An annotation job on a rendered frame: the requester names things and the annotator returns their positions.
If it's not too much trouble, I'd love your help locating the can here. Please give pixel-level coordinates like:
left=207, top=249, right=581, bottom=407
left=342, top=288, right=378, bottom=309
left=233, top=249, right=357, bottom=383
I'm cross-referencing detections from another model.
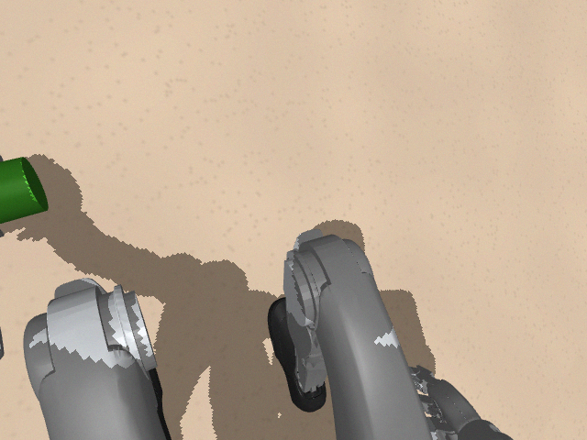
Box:
left=0, top=157, right=49, bottom=224

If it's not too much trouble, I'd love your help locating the left robot foot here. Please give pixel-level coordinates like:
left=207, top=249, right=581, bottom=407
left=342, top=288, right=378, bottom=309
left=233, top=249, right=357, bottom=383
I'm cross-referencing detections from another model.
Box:
left=149, top=368, right=172, bottom=440

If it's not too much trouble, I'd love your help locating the right robot arm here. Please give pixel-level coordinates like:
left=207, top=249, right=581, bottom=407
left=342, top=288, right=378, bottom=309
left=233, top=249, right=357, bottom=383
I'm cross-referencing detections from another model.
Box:
left=458, top=420, right=513, bottom=440

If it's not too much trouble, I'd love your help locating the right robot hand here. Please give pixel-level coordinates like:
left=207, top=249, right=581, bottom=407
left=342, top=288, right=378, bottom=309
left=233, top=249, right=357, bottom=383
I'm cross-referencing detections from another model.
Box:
left=409, top=365, right=482, bottom=440

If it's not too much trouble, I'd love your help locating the right robot foot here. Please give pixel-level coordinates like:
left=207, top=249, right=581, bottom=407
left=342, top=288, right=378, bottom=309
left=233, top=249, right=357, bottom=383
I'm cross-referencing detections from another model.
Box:
left=268, top=297, right=327, bottom=413

